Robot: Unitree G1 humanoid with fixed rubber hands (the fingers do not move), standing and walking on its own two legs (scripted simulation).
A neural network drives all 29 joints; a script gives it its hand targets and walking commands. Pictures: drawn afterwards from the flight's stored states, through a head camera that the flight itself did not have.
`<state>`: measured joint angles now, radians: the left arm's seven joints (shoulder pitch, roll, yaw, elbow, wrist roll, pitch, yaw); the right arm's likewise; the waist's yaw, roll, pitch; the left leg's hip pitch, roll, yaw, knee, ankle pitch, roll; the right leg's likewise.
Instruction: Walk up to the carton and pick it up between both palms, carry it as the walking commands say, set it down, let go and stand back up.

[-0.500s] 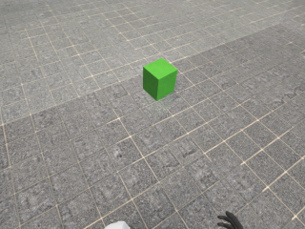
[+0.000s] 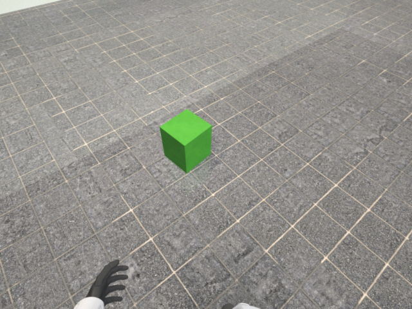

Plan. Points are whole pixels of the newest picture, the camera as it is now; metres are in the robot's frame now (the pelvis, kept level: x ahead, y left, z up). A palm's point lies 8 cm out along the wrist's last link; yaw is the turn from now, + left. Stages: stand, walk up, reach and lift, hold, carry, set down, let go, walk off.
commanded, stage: walk up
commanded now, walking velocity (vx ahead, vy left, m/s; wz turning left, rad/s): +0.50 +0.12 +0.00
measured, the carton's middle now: (186, 141) +1.08 +0.06 -0.63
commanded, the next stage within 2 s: none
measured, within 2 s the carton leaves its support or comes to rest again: neither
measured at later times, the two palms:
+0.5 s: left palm out of the picture +0.13 +0.27 -0.11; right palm (259, 190) +0.42 -0.16 -0.10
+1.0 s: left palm (116, 130) +0.65 +0.26 -0.10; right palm (267, 202) +0.38 -0.17 -0.10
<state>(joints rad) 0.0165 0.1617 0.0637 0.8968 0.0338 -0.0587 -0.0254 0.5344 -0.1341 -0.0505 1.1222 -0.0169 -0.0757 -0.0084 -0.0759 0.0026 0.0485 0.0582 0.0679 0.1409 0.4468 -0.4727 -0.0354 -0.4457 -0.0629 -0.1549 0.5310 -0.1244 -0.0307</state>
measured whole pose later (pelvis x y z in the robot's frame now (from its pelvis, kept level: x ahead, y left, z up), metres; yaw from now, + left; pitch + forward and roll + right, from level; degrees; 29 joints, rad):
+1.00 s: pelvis +0.49 +0.04 +0.02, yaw -1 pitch +1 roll +0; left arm 0.07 0.19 0.06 0.90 0.02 -0.01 -0.06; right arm 0.49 -0.15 -0.05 1.07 -0.01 -0.09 0.00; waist -0.09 -0.02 0.04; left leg 0.04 0.09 0.15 0.27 -0.32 -0.05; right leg -0.51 -0.10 -0.13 0.59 -0.09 0.04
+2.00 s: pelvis +0.71 +0.08 +0.02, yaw -1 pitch -1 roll +0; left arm 0.28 0.15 0.02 1.07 0.01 0.00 0.03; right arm 0.22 -0.17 -0.02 1.10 -0.01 0.01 -0.01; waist -0.02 0.02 0.01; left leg -0.22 0.06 0.13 0.38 -0.13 -0.01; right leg -0.15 -0.02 -0.08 0.41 -0.24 -0.01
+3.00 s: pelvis +0.72 +0.07 +0.01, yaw -2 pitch +0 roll +1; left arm 0.24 0.19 0.04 1.02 0.00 -0.02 0.06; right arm 0.20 -0.21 -0.07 1.04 0.00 0.02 -0.06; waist 0.00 -0.01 0.06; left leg -0.38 0.07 0.11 0.73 -0.35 -0.03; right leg -0.22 -0.03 -0.07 0.54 -0.32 -0.03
